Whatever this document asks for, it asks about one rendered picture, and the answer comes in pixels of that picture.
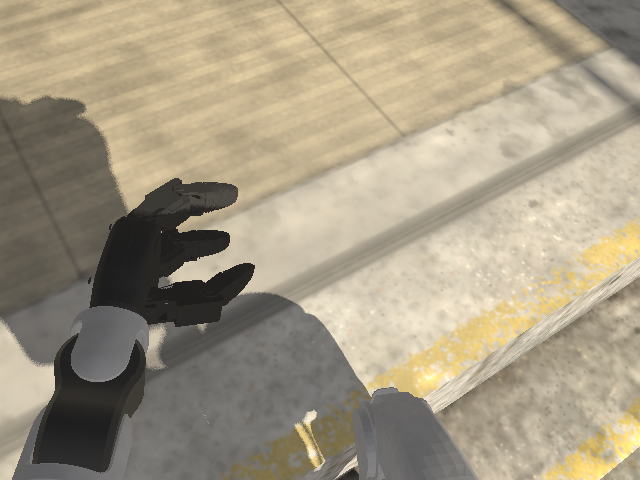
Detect stairs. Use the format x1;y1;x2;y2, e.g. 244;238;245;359
298;257;640;480

